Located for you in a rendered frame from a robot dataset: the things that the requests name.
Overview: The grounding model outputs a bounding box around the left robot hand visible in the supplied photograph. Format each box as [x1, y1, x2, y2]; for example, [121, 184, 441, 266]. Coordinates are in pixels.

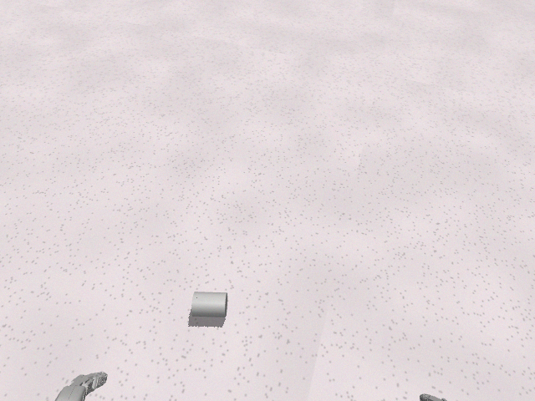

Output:
[55, 373, 108, 401]

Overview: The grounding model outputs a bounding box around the can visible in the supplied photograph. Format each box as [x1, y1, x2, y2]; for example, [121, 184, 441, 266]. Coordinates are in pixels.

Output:
[191, 292, 227, 317]

